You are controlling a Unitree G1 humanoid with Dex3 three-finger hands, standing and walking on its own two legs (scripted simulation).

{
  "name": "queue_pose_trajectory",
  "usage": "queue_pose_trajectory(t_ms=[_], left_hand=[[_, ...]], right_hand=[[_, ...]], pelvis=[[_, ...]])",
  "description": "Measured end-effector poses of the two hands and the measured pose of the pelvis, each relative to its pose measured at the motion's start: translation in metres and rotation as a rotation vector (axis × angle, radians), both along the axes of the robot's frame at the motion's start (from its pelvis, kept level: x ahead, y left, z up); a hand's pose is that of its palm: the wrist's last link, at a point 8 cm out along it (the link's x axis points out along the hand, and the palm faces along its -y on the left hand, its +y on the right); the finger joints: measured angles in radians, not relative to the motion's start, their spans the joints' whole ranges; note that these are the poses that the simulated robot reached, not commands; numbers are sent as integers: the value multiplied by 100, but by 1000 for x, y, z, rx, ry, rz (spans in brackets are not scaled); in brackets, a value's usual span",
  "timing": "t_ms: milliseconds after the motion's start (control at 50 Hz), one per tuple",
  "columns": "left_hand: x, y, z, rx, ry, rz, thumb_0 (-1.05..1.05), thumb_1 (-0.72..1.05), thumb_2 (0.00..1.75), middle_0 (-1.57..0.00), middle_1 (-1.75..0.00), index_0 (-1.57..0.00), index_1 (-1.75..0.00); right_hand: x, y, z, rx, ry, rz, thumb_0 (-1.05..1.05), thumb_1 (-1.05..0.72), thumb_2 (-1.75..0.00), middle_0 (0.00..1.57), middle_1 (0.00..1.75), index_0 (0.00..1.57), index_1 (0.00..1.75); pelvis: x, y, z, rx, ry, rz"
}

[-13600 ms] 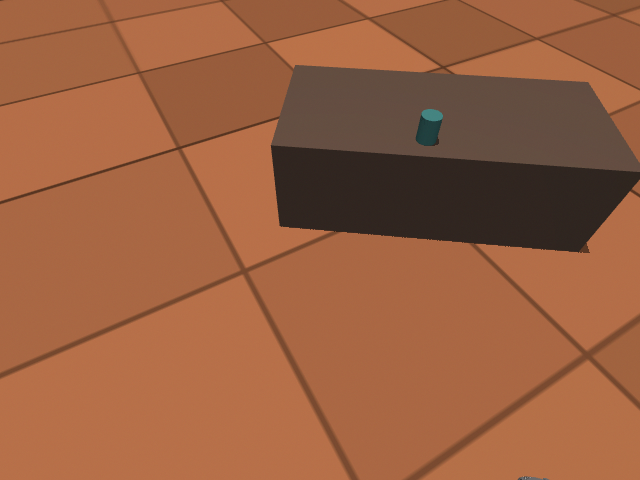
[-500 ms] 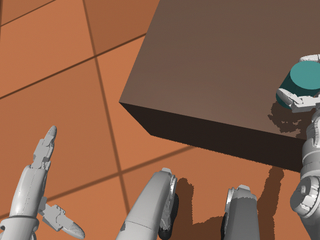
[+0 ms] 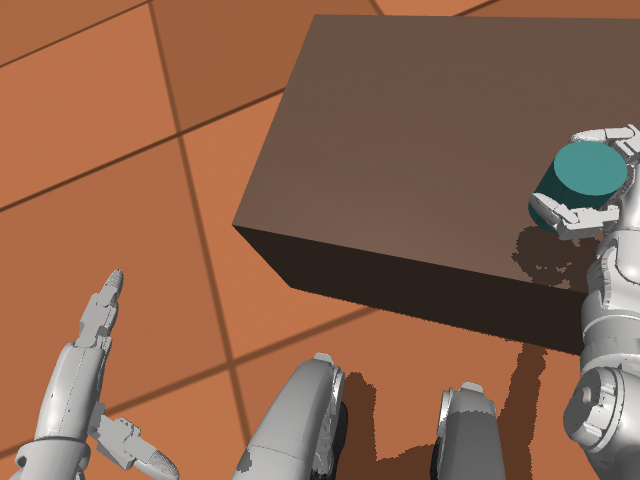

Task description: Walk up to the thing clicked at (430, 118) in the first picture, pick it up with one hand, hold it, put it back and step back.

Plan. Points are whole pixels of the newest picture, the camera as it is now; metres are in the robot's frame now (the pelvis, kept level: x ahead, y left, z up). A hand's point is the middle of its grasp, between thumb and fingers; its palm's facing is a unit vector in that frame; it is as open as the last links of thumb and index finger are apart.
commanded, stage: lift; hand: right
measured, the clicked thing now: (572, 190) +0.48 -0.20 -0.03
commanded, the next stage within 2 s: hold in 1.38 s
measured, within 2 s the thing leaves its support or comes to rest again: neither
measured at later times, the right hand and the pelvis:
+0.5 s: hand (622, 191) +0.42 -0.20 +0.07, palm faces +0.19 +0.98 +0.00, open 10.0 cm; pelvis +0.02 +0.00 +0.06, yaw -2 degrees
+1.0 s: hand (631, 196) +0.39 -0.19 +0.12, palm faces +0.18 +0.98 +0.00, open 10.0 cm; pelvis +0.03 +0.00 +0.09, yaw -2 degrees
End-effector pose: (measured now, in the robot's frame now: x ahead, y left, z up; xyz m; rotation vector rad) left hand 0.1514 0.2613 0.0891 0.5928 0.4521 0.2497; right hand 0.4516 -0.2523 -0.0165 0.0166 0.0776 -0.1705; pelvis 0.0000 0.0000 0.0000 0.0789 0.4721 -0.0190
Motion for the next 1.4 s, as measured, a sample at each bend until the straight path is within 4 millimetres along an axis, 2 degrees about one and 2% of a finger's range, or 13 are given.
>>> queue_pose_trajectory(t_ms=[180,360,460,720,1040,1400], left_hand=[[3,1,-5,-71,23,24,-1,-53,6,-5,-5,-6,-5],[10,-9,-9,-175,48,32,-1,-54,6,-5,-5,-5,-5],[14,-6,-6,-200,60,47,-1,-54,6,-5,-5,-5,-5],[21,-7,-4,-259,90,69,-1,-54,5,-5,-4,-5,-4],[27,-7,-3,-311,102,87,-1,-53,5,-4,-4,-5,-4],[30,-3,-1,-326,104,101,-1,-53,5,-4,-5,-5,-5]], right_hand=[[-18,1,28,-6,-14,-2,0,42,-106,70,107,74,110],[-44,0,66,-19,-32,-11,0,42,-106,70,107,74,110],[-57,-1,86,-19,-36,-22,0,42,-106,70,107,74,110],[-80,6,118,-18,-43,-16,0,43,-107,70,107,75,110],[-97,16,143,-16,-54,-10,0,44,-108,71,107,75,109],[-109,20,161,-17,-61,-7,0,44,-108,71,107,75,110]], pelvis=[[7,-1,18,-8,-35,-3],[16,-3,40,-24,-90,-9],[20,-4,53,-32,-126,-12],[27,-3,76,-53,-191,-13],[32,-1,92,-66,-248,-11],[35,1,102,-75,-287,-10]])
